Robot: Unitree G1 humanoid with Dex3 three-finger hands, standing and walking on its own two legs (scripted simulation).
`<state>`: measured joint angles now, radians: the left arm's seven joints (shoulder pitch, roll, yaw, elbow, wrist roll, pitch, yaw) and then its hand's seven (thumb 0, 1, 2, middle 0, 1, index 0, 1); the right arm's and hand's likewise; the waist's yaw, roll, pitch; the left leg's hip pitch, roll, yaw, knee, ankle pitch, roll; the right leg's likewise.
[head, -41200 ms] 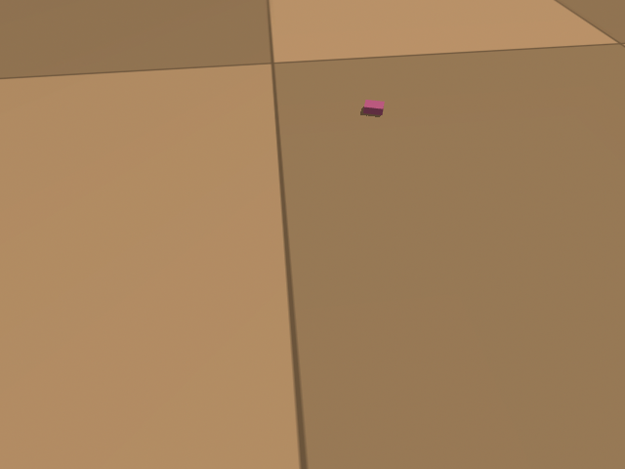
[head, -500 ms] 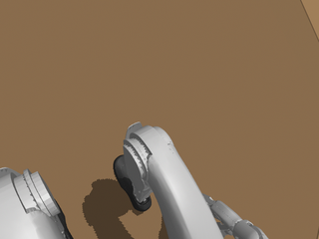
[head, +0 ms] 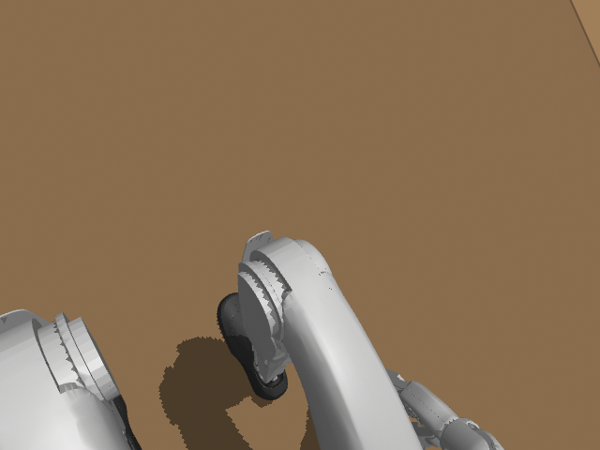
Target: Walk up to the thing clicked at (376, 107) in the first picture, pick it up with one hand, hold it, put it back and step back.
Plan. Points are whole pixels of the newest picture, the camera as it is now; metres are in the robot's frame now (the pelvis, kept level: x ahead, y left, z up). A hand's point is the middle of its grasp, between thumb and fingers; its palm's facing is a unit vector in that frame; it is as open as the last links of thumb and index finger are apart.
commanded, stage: withdraw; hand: left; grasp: from above
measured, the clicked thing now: out of the picture +0.45 +0.35 -0.29
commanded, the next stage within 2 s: home in 0.72 s
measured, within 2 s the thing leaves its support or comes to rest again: neither
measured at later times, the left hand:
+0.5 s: hand out of the picture +0.43 +0.36 -0.08, palm faces -0.46 -0.14 -0.87, open 13.9 cm
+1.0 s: hand out of the picture +0.47 +0.37 -0.15, palm faces -0.35 -0.13 -0.93, open 13.0 cm
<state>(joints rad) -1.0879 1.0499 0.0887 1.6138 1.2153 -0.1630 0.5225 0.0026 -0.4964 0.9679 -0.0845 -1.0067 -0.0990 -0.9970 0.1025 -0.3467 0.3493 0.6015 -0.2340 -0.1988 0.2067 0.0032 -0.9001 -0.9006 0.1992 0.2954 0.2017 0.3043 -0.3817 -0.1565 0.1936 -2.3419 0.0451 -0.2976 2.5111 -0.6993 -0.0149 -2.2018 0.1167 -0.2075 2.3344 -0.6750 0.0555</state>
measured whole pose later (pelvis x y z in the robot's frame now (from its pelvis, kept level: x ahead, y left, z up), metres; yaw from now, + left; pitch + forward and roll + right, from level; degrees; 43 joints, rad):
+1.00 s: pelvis +0.00 +0.00 +0.00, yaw +5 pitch +33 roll -11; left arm -1.07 0.89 0.09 1.35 1.20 -0.12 0.29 0.00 -0.30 0.93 -0.19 -0.83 -0.19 -0.83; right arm 0.23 -0.27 0.19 0.64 -0.15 -0.01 0.11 0.01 -0.89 -0.90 0.20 0.29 0.20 0.30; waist -0.31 -0.03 0.04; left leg -2.39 0.02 -0.19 2.43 -0.63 0.00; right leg -2.26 0.07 -0.12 2.33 -0.67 0.05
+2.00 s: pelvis +0.06 +0.01 +0.35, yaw +17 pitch +18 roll -4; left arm 0.23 0.25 0.07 0.11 -0.06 0.40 0.08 0.01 0.90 0.90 -0.20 -0.30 -0.21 -0.30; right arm 0.23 -0.20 0.06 0.56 0.04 -0.13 -0.15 0.01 -0.90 -0.90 0.20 0.30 0.20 0.30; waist -0.08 0.04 -0.17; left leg -1.06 0.03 -0.08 1.25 -0.52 -0.01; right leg -0.96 0.02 -0.06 1.18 -0.54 0.01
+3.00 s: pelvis +0.08 +0.01 +0.40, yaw +18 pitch +10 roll -3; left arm 0.50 0.22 0.04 -0.12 -0.06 0.45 0.01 0.01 0.90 0.90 -0.20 -0.30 -0.20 -0.30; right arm 0.30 -0.22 0.03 0.54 0.01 -0.24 -0.18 0.02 -0.90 -0.90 0.20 0.30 0.20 0.30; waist -0.04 0.05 -0.16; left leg -0.72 0.02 -0.07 1.01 -0.47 -0.01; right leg -0.63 0.01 -0.04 0.95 -0.49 0.01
